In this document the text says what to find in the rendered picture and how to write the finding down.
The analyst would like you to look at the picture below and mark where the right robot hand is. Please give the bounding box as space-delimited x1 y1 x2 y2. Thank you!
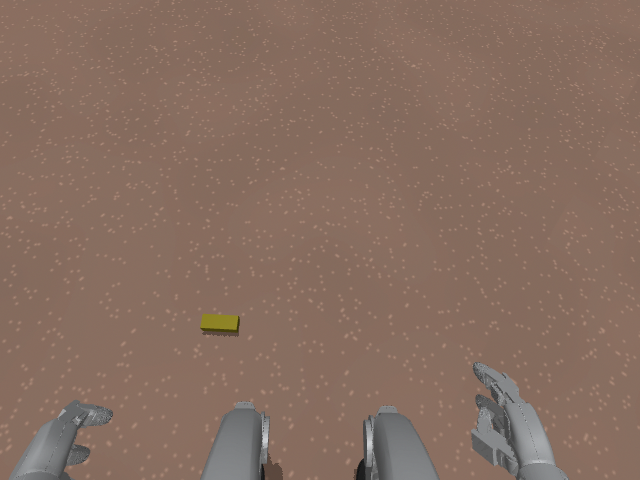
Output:
471 362 556 478

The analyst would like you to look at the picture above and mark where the right robot arm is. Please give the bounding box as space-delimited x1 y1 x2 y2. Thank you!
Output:
516 463 569 480

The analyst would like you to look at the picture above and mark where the left robot hand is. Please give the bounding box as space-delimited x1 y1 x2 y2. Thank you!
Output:
8 400 113 480

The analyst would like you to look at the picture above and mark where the small box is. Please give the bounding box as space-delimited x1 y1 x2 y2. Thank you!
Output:
200 314 240 333

